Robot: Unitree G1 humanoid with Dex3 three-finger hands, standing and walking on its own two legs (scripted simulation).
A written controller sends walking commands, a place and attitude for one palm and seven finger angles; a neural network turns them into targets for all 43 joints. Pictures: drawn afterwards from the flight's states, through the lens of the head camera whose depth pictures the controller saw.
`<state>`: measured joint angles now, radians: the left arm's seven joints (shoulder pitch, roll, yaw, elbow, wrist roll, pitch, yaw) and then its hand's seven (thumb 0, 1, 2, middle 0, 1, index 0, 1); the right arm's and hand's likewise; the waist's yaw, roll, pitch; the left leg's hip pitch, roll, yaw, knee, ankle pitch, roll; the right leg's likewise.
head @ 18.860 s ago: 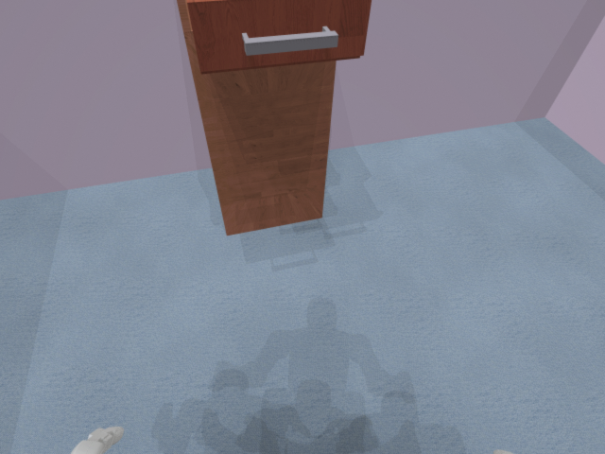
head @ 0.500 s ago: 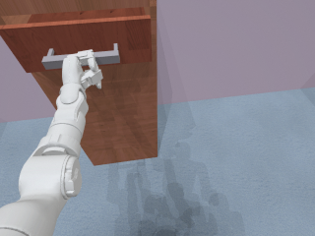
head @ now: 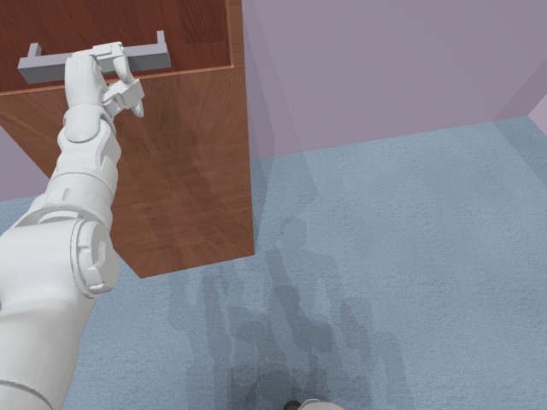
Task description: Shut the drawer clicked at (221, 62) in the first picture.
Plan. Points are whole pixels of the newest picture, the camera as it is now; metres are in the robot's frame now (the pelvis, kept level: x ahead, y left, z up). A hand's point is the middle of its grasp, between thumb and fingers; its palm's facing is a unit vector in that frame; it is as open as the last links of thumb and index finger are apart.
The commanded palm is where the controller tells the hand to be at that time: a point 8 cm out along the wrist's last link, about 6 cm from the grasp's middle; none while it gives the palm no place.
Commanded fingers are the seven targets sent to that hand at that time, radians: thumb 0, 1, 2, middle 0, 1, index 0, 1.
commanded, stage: push the drawer shut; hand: left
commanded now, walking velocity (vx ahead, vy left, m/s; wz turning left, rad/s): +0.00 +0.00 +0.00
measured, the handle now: (99, 53) +0.61 +0.20 +0.16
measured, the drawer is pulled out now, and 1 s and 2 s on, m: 0.00 0.00 0.00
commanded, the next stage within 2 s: pull the fist back off the drawer in 0.18 s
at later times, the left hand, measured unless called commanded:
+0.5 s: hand (134, 85) +0.54 +0.14 +0.16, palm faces +0.14 -0.99 -0.02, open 3.1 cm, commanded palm +0.53 +0.19 +0.16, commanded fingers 0.00 0.90 0.90 -1.40 -1.60 -1.40 -1.60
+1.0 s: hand (130, 93) +0.52 +0.15 +0.16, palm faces +0.13 -0.99 +0.01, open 3.3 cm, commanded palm +0.49 +0.20 +0.16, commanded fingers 0.00 0.90 0.90 -1.40 -1.60 -1.40 -1.60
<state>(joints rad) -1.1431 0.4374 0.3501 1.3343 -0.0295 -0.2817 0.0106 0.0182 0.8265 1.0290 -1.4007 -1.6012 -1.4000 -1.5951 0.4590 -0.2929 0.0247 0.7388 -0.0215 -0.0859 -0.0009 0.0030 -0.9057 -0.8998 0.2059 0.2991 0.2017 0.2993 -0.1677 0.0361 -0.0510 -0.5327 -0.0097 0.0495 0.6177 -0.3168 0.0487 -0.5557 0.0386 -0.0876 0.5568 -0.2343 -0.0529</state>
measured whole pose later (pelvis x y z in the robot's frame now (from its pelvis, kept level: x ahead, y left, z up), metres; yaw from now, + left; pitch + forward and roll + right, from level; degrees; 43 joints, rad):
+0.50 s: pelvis -0.01 +0.00 +0.00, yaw +1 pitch +14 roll -1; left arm -1.21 0.47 0.33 1.40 -0.03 -0.29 0.04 0.02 0.77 1.05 -1.40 -1.60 -1.40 -1.60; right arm 0.47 -0.30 0.04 0.74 -0.03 -0.11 0.00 0.00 -0.91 -0.90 0.21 0.30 0.20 0.30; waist -0.20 0.04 -0.05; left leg -0.60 -0.01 0.04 0.65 -0.31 0.05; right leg -0.61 0.03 -0.10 0.57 -0.22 -0.05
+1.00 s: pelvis +0.02 +0.00 +0.00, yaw -2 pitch +12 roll -1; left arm -0.93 0.37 0.36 1.08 -0.08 -0.24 0.00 0.02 0.89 0.92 -1.40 -1.60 -1.40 -1.60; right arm 0.43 -0.28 0.01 0.67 0.00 -0.05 0.01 0.00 -0.91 -0.90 0.21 0.30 0.20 0.30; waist -0.12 0.04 -0.08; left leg -0.45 0.00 0.08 0.60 -0.35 0.05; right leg -0.49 0.06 -0.05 0.55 -0.25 -0.05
